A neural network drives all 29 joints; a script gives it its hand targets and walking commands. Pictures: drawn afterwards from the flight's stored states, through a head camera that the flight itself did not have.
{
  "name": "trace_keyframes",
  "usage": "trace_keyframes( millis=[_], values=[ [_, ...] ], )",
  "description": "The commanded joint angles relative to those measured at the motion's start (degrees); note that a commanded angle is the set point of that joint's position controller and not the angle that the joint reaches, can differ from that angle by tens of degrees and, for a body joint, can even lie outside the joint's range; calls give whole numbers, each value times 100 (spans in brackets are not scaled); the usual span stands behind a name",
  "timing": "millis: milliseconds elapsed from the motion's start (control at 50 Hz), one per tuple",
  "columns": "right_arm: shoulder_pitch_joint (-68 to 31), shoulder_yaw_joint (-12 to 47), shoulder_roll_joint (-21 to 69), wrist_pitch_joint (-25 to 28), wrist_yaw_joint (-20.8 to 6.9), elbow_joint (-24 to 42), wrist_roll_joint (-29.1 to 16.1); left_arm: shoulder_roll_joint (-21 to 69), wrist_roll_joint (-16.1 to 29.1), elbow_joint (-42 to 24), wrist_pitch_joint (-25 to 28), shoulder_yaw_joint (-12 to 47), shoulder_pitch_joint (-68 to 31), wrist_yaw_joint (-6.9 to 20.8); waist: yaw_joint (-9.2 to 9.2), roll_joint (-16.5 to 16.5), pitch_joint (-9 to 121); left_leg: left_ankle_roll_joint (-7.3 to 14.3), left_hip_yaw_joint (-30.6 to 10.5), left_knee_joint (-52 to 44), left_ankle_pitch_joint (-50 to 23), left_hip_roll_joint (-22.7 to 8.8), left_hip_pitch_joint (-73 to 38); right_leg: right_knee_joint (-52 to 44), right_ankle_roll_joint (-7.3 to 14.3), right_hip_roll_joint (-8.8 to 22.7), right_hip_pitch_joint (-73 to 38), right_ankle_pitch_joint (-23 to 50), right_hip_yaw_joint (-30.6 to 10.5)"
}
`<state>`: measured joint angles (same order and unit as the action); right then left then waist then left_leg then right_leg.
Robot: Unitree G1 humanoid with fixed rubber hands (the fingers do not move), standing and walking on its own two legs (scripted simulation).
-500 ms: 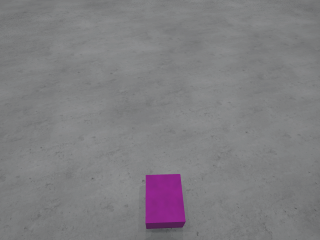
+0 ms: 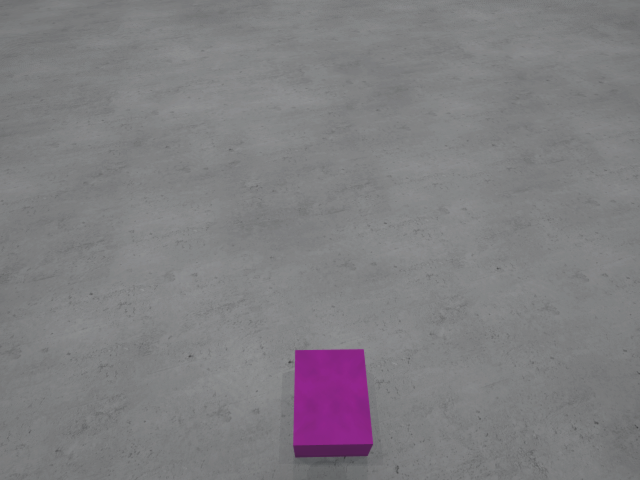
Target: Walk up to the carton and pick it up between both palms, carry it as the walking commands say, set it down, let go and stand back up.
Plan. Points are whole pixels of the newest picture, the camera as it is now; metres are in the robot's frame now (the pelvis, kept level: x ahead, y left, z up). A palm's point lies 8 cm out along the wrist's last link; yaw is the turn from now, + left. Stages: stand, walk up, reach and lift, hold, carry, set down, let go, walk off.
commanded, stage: walk up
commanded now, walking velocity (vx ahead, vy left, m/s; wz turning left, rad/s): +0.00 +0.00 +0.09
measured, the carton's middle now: (330, 401) +0.43 -0.03 -0.71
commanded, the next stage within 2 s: stand in 0.90 s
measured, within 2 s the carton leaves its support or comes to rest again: neither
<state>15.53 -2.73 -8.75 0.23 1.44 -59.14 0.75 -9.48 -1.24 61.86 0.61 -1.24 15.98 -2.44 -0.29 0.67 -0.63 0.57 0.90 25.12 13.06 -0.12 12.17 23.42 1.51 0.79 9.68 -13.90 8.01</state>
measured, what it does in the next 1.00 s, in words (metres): stands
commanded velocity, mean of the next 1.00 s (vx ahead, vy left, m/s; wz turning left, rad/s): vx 0.00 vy -0.01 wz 0.06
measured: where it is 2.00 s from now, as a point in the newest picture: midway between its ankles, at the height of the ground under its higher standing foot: outside the picture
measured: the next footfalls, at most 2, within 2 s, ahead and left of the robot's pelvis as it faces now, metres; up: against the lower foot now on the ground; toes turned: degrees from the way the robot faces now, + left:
none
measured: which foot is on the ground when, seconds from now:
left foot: down 0.00-1.00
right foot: down 0.00-1.00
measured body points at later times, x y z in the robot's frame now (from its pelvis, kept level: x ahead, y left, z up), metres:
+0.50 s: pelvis -0.01 -0.01 -0.01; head +0.01 -0.01 +0.44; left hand -0.01 +0.23 -0.16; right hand +0.06 -0.24 -0.16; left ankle -0.01 +0.11 -0.74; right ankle -0.01 -0.10 -0.74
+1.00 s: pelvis +0.00 +0.01 +0.00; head +0.01 +0.02 +0.45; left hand -0.04 +0.22 -0.16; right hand -0.01 -0.20 -0.16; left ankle -0.01 +0.11 -0.74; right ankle -0.01 -0.10 -0.74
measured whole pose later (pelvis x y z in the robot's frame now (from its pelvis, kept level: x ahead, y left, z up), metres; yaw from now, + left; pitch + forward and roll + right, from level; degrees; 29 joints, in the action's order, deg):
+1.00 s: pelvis +0.00 +0.01 +0.00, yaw +2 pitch -1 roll +0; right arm 18.2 -1.7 -6.4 1.1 2.0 -64.0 0.5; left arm -7.7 -1.1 66.6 0.7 -0.4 17.7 -2.5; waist -0.3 -0.3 -2.4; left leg 1.4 3.7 21.5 12.1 0.0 8.3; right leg 20.6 0.3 2.4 6.5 -12.7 9.2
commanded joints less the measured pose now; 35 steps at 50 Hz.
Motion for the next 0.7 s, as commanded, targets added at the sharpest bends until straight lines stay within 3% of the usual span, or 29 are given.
trace_keyframes(
  millis=[0,80,120,180,220,240,280,340,380,420,460,480,500,520,600,680],
  values=[
    [161,-51,-403,44,27,161,1,-626,-13,-134,35,-125,188,-46,13,-232,-162,51,-340,-145,-658,-448,547,-521,93,847,-184,637,-797],
    [118,-86,-472,42,36,367,36,-742,-13,-149,-55,-198,307,-126,22,-216,-30,103,-357,333,-848,-483,831,-145,172,898,-111,546,-630],
    [152,-95,-486,30,44,395,60,-683,-21,-185,-99,-191,265,-128,25,-28,-32,138,-489,295,-905,-554,859,-10,143,837,45,290,-543],
    [270,-128,-707,38,53,412,116,-580,-13,-174,-163,-157,304,-90,94,502,-22,355,-1268,-269,-878,-1079,810,583,-32,472,305,-78,-241],
    [325,-146,-829,8,72,378,101,-500,-32,-188,-182,-114,315,-38,84,750,-49,560,-1778,-632,-637,-1376,816,742,-103,320,389,-340,-312],
    [243,-146,-806,-10,75,381,75,-489,-30,-204,-167,-104,318,-20,29,731,-56,539,-1732,-679,-529,-1316,923,612,-99,334,252,-322,-380],
    [-16,-144,-680,-26,63,420,9,-561,-29,-226,-88,-124,389,-11,-104,447,-12,283,-1214,-459,-317,-923,1219,183,-30,558,-200,-103,-536],
    [-236,-50,-370,-38,41,537,16,-926,-46,-226,-42,-186,417,-58,-29,-705,56,-39,-127,757,226,-150,1424,-820,374,1466,-138,-39,-1328],
    [-193,-59,-379,-59,14,555,69,-878,-78,-278,-28,-165,297,-81,-38,-621,-4,-5,-40,1350,813,-198,1285,-882,680,1812,108,401,-1468],
    [72,-41,-289,-59,-10,438,83,-722,-76,-277,19,-99,217,-53,97,-468,41,33,-37,1278,870,-317,829,-722,698,1695,283,1247,-1195],
    [401,8,-253,-8,5,257,77,-680,-48,-204,46,-89,180,0,231,-413,35,43,-89,105,-376,-418,93,-524,408,1275,417,1379,-780],
    [517,-11,-415,42,25,190,98,-607,-24,-176,57,-77,278,23,176,-351,67,25,-322,-249,-1103,-666,-320,-449,219,1032,494,1138,-636],
    [390,-55,-646,64,34,146,60,-430,44,-179,77,-31,457,50,0,86,-28,93,-538,-258,-1580,-848,-242,-443,69,687,337,897,-463],
    [405,-50,-593,62,24,32,17,-428,46,-116,71,-19,467,54,-9,273,-20,142,-513,-331,-1472,-815,17,-489,5,670,-96,719,-449],
    [303,13,-413,77,40,-111,-18,-496,18,76,39,-46,464,51,-21,57,-205,78,-357,-578,-1125,-676,97,-538,16,758,-440,996,-507],
    [338,16,-351,97,41,-233,-31,-344,14,227,30,-5,503,37,-45,0,-323,86,-373,-728,-920,-670,77,-622,-21,728,-425,666,-490]
  ],
)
